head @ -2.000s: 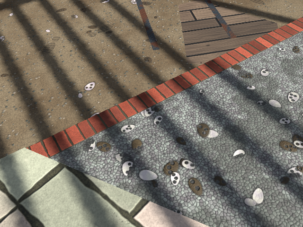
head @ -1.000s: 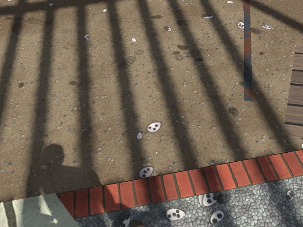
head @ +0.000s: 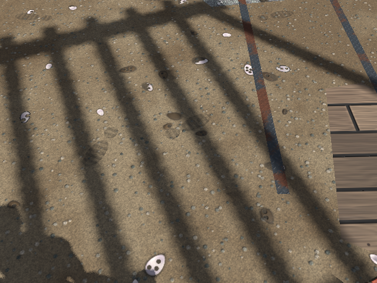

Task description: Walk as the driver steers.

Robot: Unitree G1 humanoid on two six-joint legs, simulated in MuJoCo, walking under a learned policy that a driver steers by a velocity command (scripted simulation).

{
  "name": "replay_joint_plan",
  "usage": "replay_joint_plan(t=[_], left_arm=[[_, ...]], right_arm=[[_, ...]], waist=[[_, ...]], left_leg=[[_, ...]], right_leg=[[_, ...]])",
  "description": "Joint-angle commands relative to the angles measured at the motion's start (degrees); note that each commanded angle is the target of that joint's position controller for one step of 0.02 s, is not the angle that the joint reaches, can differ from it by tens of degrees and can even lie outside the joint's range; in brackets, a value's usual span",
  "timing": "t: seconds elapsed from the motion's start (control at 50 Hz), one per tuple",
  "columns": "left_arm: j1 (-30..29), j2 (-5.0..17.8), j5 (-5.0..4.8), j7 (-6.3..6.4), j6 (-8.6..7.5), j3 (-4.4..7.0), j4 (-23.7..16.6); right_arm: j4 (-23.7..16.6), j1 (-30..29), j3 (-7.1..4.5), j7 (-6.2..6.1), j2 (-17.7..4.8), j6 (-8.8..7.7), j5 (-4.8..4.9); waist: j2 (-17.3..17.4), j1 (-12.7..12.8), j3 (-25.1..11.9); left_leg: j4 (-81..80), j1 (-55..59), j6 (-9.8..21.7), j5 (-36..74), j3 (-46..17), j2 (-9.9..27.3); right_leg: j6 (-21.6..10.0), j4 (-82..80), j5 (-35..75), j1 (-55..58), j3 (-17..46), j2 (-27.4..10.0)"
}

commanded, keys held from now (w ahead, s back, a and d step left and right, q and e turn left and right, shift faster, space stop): w+e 0.10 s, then w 0.90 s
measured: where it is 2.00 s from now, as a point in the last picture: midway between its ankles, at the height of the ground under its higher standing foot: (199, 151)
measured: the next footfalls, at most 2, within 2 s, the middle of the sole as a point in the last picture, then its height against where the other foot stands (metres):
left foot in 0.52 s outside the picture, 0.12 m lower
right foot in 1.00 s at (212, 227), level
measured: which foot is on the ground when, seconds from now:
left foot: up 0.00-0.50, down 0.52-1.00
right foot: down 0.00-0.52, up 0.54-0.98, down 1.00-1.00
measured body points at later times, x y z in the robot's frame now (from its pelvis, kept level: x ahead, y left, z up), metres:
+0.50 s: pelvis +0.31 +0.06 -0.08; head +0.33 +0.07 +0.37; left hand +0.28 +0.35 -0.22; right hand +0.50 -0.21 -0.16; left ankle +0.47 +0.16 -0.82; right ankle +0.04 -0.03 -0.73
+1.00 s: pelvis +0.60 +0.05 -0.13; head +0.62 +0.04 +0.32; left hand +0.86 +0.22 -0.22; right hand +0.48 -0.17 -0.28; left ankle +0.46 +0.16 -0.86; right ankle +0.69 -0.04 -0.86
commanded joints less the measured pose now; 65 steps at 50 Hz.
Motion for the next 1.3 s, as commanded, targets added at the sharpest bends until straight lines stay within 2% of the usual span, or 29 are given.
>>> replay_joint_plan(t=[0.02,0.06,0.14,0.3,0.36,0.46,0.48,0.5,0.52,0.54,0.56,0.58,0.6,0.64,0.66,0.7,0.74,0.82,0.9,0.94,0.98,1.0,1.02,1.04,1.06,1.08,1.12,1.2,1.3], left_arm=[[2.47,7.28,-0.30,0.27,-1.63,1.58,-2.48],[3.43,9.05,0.37,0.13,-1.61,2.10,-2.74],[11.57,8.80,-0.04,0.48,-2.49,1.93,-0.07],[13.28,8.07,2.15,2.02,-3.25,0.90,0.38],[15.08,8.96,2.87,3.35,-3.23,0.89,0.66],[15.64,7.11,2.45,4.27,-3.19,0.00,1.63],[16.34,8.23,2.39,3.66,-3.10,0.06,2.66],[15.55,8.90,2.06,2.90,-2.83,0.16,2.85],[15.88,8.26,0.93,2.51,-2.65,0.09,3.68],[23.14,3.13,-1.39,2.33,-2.91,-0.24,5.36],[25.14,5.59,-2.99,3.54,-3.22,-0.68,3.67],[20.00,6.80,-1.82,4.13,-3.01,-1.10,2.21],[9.54,7.41,0.80,3.40,-2.54,-1.22,1.39],[3.58,5.08,3.37,1.11,-1.57,-1.75,-0.59],[2.35,3.26,4.17,0.58,-0.81,-1.96,-0.68],[-0.29,1.67,2.93,-0.53,-0.41,-2.48,-2.18],[-2.31,0.64,3.02,-1.44,-0.92,-3.06,-2.01],[-10.35,-0.57,1.52,-1.74,-1.59,-4.17,-3.00],[-19.10,0.93,1.82,-1.22,-1.64,-3.85,-5.58],[-18.65,1.09,1.83,-1.04,-2.20,-3.59,-5.61],[-9.19,2.17,2.12,-0.41,-3.09,-2.78,-2.45],[0.63,4.80,2.99,0.22,-3.71,-1.73,0.42],[9.69,10.78,4.29,0.96,-3.85,-0.06,1.57],[10.86,11.32,2.68,0.66,-2.73,0.64,2.58],[6.44,8.02,0.77,0.42,-2.16,-0.02,2.38],[1.22,5.44,0.68,0.29,-2.18,-0.67,1.66],[-2.08,2.63,0.77,0.30,-2.74,-1.32,2.00],[1.11,4.14,0.35,0.59,-4.30,-0.67,4.33],[6.07,3.80,0.49,0.42,-4.41,-0.68,6.88]], right_arm=[[-2.79,4.14,-1.44,0.48,-5.36,1.94,-1.16],[-4.34,0.96,-0.82,1.02,-3.86,2.47,-1.09],[-6.73,-6.88,-2.64,0.91,-8.89,2.19,-0.25],[-9.05,-14.53,-2.35,3.20,-7.57,1.26,-0.90],[-11.09,-18.42,-1.96,3.79,-6.86,0.47,-0.29],[-8.24,-12.90,-1.74,3.10,-6.18,-1.23,1.42],[-6.40,-8.40,-2.27,2.37,-7.23,-1.19,1.07],[-2.22,2.73,-3.06,1.57,-8.63,-1.31,0.24],[1.61,13.39,-4.00,1.27,-10.99,-1.31,-0.85],[2.88,20.67,-4.23,1.88,-13.13,-1.39,-1.61],[2.69,24.05,-4.90,3.06,-15.30,-1.03,0.31],[0.70,18.19,-5.62,2.48,-16.44,-0.35,1.30],[-0.28,11.30,-3.95,1.05,-9.76,0.03,0.89],[0.75,9.81,-2.61,0.02,-8.46,-0.87,-0.40],[2.86,10.79,-2.14,0.31,-6.67,-1.72,0.20],[4.15,8.39,-1.94,0.90,-6.80,-3.06,1.19],[4.70,7.72,-1.66,1.27,-5.95,-3.35,1.38],[6.33,11.61,-1.39,1.56,-4.88,-2.58,2.59],[8.69,17.52,-1.36,0.92,-5.33,-1.25,1.37],[9.39,17.91,-1.56,0.44,-6.33,-0.86,0.54],[9.63,16.94,-1.58,0.40,-6.92,-0.57,0.65],[8.76,15.82,-1.27,0.47,-6.17,-0.69,0.97],[5.99,17.92,-0.16,0.89,-2.20,-1.04,2.48],[6.87,19.35,-0.65,0.50,-3.01,-0.53,2.08],[6.15,13.74,-1.93,0.31,-6.91,-0.03,0.43],[4.99,10.67,-1.71,0.82,-5.27,-0.32,0.43],[5.27,9.97,-1.62,1.35,-3.51,0.46,-0.17],[4.72,7.29,-1.59,2.18,-2.34,1.55,-0.41],[1.17,-4.65,-0.95,2.52,-1.42,1.38,0.21]], waist=[[-0.72,-1.64,-4.21],[-1.51,-0.79,-4.37],[-3.76,2.66,-2.41],[-3.28,5.45,-0.02],[-3.47,7.61,2.31],[0.65,7.22,3.19],[1.95,5.48,0.34],[4.21,0.58,-4.54],[4.86,-4.44,-9.24],[15.85,-3.05,-18.89],[16.60,-4.58,-28.71],[13.25,-5.22,-28.84],[2.99,-4.73,-15.76],[1.53,-2.44,-6.29],[1.27,-0.92,-3.00],[3.61,2.74,0.13],[6.39,2.66,-1.39],[4.46,-0.34,-2.53],[2.05,-3.23,0.25],[2.20,-2.51,0.20],[2.02,1.61,-4.41],[0.85,5.54,-9.93],[-8.16,7.02,-18.85],[-11.11,6.73,-21.14],[-3.33,5.08,-11.86],[-3.46,3.09,-5.58],[-4.29,-0.41,-0.64],[-3.98,-2.09,-1.09],[-4.01,0.35,1.18]], left_leg=[[-6.08,-3.62,-1.97,1.89,-0.37,1.39],[-7.83,-3.79,-2.84,8.09,2.02,0.22],[-13.16,-18.46,-1.63,17.71,-3.27,2.28],[-26.93,-18.06,-0.12,31.29,-3.57,1.07],[-32.19,-19.94,0.82,32.53,-3.85,1.47],[-47.43,-2.52,1.73,40.45,-3.89,3.00],[-47.14,3.48,2.09,38.21,-1.01,1.16],[-47.88,14.46,2.80,37.45,2.06,-0.89],[-43.92,29.15,3.15,36.74,1.25,0.80],[-24.15,51.07,7.21,64.85,-8.94,12.98],[-23.76,61.16,14.81,68.03,-25.67,22.43],[-35.67,56.42,19.52,32.39,-34.67,25.37],[-44.00,41.40,17.17,14.54,-28.93,19.03],[-46.55,21.65,17.47,20.41,-26.41,17.87],[-47.06,15.12,15.95,24.85,-23.53,15.75],[-53.02,7.26,11.96,26.30,-13.97,8.46],[-54.10,6.92,11.70,35.28,-7.65,5.25],[-55.14,13.49,9.68,39.33,-4.18,5.28],[-53.39,25.73,10.01,36.16,-6.26,8.24],[-49.57,29.37,10.05,41.37,-6.04,8.90],[-38.43,28.09,8.72,52.13,-3.64,7.18],[-27.75,20.32,7.45,47.03,-1.75,5.05],[-8.19,2.82,5.17,23.66,2.16,-0.65],[5.71,-9.18,4.60,-13.47,2.12,-7.80],[7.67,-14.11,5.23,-9.73,-2.01,-4.16],[4.71,-13.88,5.29,-5.10,-2.23,-2.10],[-1.01,-8.05,4.27,-1.05,-1.62,0.39],[-6.18,-7.19,1.91,5.21,0.36,1.36],[-20.04,-9.02,0.49,15.49,2.69,2.03]], right_leg=[[-9.04,-11.85,20.84,4.53,16.95,-15.04],[-8.36,-12.12,22.30,2.19,14.71,-13.07],[-6.75,-12.14,14.70,14.21,20.42,-14.95],[-6.71,-1.95,6.04,14.02,21.56,-14.30],[-6.39,2.91,3.30,15.25,23.80,-14.38],[-2.68,12.21,6.21,12.15,20.68,-11.28],[-2.90,18.71,11.57,12.71,19.73,-10.40],[-2.07,31.60,17.89,11.56,16.68,-8.17],[-0.65,49.02,10.78,2.73,13.21,-5.23],[2.75,76.83,-34.83,-16.24,8.58,2.23],[4.45,89.53,-33.71,-29.45,9.10,1.63],[5.14,88.46,-25.87,-36.89,6.99,-1.87],[5.56,79.33,-19.19,-38.45,3.67,-5.94],[4.67,69.09,-14.96,-31.50,5.60,-9.42],[4.20,65.30,-13.40,-29.40,6.35,-10.74],[5.22,45.34,-4.93,-24.49,3.63,-11.82],[6.27,32.21,4.17,-17.97,1.21,-11.28],[5.64,15.32,13.19,-12.16,-1.54,-10.07],[4.38,9.45,8.22,-17.69,-1.55,-9.79],[3.37,6.29,2.98,-15.61,-1.65,-8.61],[1.46,1.17,1.54,-1.42,-3.24,-5.59],[-1.11,1.74,3.58,13.46,1.36,-9.34],[-7.43,1.49,3.81,32.35,21.63,-25.33],[-12.53,-4.75,3.83,35.20,37.97,-33.25],[-10.28,-6.62,-2.56,27.95,32.38,-29.38],[-8.59,-9.65,-2.24,19.55,26.03,-27.06],[-4.97,-13.95,2.30,8.55,17.62,-22.04],[-5.13,-17.37,9.25,6.23,11.23,-19.61],[-3.99,-18.67,13.26,7.32,5.91,-17.25]])
Velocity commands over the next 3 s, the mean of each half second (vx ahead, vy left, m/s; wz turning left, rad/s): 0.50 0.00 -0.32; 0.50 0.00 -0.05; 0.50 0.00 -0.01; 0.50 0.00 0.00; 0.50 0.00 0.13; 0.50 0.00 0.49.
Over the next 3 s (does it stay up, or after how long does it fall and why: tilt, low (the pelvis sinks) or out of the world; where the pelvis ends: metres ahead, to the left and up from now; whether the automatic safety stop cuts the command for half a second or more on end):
stays up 1.64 -0.03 -0.11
